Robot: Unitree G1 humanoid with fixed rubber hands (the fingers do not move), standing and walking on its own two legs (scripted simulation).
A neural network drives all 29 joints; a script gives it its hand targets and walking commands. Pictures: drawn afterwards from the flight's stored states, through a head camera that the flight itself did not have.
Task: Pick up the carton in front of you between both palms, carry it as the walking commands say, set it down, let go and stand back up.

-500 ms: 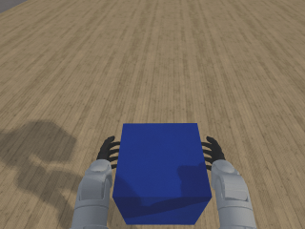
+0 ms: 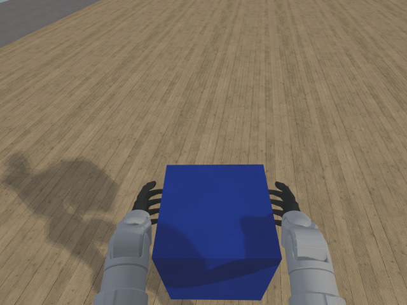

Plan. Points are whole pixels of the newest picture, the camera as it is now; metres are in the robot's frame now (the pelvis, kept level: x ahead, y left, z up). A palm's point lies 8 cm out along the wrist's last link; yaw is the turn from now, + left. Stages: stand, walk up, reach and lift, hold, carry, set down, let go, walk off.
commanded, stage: hold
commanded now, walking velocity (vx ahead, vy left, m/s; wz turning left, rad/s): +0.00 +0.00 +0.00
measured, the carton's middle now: (215, 234) +0.29 +0.00 -0.04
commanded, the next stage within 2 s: set down in 0.18 s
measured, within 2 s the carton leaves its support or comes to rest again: neither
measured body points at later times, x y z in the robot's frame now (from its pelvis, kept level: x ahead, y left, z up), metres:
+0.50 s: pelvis +0.00 -0.02 -0.01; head -0.01 -0.03 +0.44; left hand +0.34 +0.14 +0.01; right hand +0.34 -0.17 +0.01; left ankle +0.01 +0.12 -0.74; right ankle +0.07 -0.12 -0.74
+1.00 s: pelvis -0.02 +0.01 -0.12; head +0.19 -0.01 +0.28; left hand +0.38 +0.14 -0.19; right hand +0.39 -0.16 -0.20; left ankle +0.01 +0.12 -0.74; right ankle +0.07 -0.12 -0.74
